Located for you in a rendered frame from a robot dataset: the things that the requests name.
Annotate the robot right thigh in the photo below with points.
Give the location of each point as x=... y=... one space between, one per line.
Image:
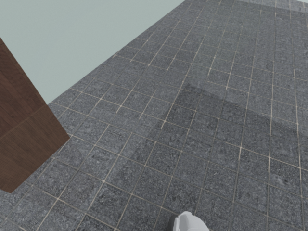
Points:
x=188 y=222

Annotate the cupboard door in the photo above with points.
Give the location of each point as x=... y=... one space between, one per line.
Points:
x=17 y=99

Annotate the robot right foot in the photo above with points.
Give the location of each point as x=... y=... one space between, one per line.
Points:
x=171 y=222

